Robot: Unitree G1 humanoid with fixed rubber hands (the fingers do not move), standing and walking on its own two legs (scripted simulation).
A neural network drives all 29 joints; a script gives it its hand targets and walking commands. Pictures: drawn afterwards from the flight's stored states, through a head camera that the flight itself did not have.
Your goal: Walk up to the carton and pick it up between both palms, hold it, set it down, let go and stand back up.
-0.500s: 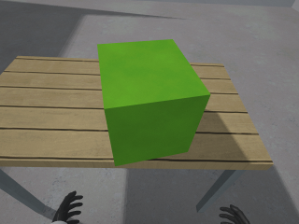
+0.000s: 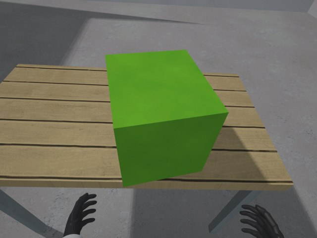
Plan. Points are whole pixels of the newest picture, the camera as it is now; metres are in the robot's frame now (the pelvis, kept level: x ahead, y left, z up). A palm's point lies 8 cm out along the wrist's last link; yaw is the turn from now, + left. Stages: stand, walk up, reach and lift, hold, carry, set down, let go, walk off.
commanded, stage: reach and lift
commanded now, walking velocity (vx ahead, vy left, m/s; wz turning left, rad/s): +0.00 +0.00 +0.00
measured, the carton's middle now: (155, 115) +0.44 +0.04 +0.07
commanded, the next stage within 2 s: none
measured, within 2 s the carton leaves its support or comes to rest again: neither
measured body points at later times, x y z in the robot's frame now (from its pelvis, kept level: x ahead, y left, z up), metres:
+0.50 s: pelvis +0.00 -0.02 +0.00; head -0.01 +0.00 +0.45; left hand +0.19 +0.18 +0.01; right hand +0.21 -0.26 +0.02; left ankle +0.00 +0.14 -0.75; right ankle -0.02 -0.09 -0.75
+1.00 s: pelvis -0.03 -0.02 +0.00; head -0.01 -0.02 +0.45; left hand +0.25 +0.19 +0.07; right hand +0.27 -0.25 +0.06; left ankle +0.00 +0.14 -0.75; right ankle -0.02 -0.09 -0.75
